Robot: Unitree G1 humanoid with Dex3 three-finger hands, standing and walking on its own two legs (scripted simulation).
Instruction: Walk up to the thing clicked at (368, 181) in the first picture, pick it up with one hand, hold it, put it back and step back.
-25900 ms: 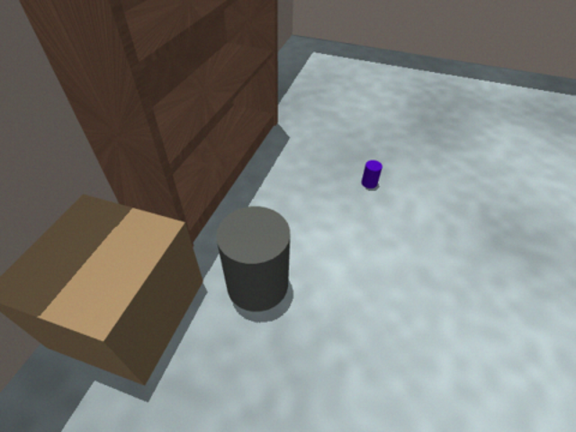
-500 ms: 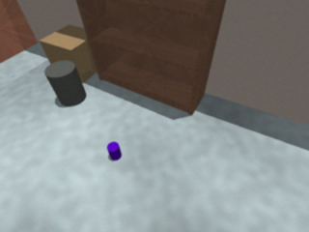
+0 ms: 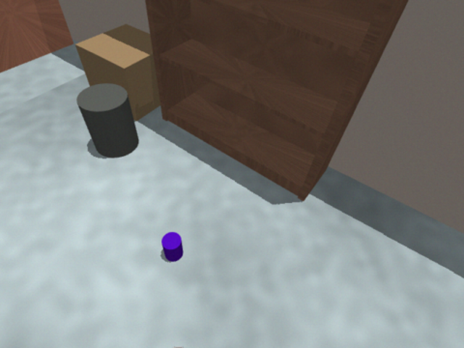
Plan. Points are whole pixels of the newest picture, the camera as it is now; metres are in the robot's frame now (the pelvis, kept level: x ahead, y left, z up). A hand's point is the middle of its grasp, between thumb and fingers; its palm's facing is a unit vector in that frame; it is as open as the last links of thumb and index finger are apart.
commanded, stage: walk up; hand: left
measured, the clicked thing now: (172, 247) +0.63 +0.24 -0.70
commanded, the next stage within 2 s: none
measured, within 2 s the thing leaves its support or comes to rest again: neither
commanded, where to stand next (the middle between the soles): +0.24 +0.00 m, yaw -1 degrees
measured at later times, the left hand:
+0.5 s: hand (101, 311) +0.21 +0.25 -0.12, palm faces -0.06 -0.90 -0.43, open 7.4 cm
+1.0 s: hand (100, 301) +0.24 +0.27 -0.16, palm faces -0.02 -0.95 -0.31, open 7.4 cm
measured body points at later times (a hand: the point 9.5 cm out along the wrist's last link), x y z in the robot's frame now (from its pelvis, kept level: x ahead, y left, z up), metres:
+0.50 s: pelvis +0.12 -0.02 +0.00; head +0.14 -0.05 +0.44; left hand +0.21 +0.30 -0.10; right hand +0.17 -0.33 -0.14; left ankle +0.10 +0.11 -0.70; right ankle +0.22 -0.13 -0.72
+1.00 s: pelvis +0.17 +0.02 +0.01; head +0.18 +0.04 +0.45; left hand +0.24 +0.32 -0.14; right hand +0.22 -0.30 -0.11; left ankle +0.22 +0.14 -0.72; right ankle +0.21 -0.13 -0.72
